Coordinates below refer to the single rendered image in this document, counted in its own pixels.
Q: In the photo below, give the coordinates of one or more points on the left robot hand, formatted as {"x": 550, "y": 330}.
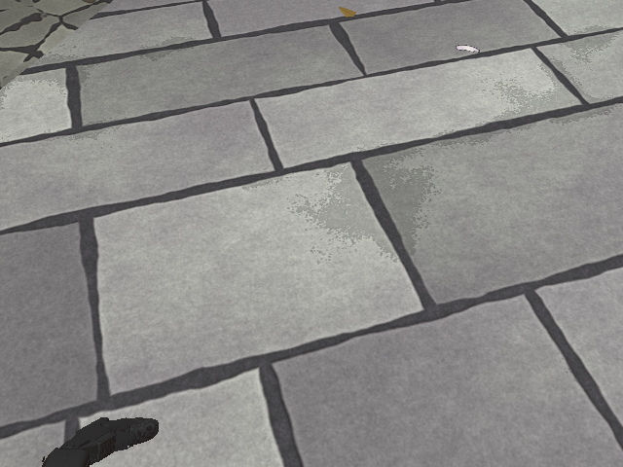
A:
{"x": 99, "y": 439}

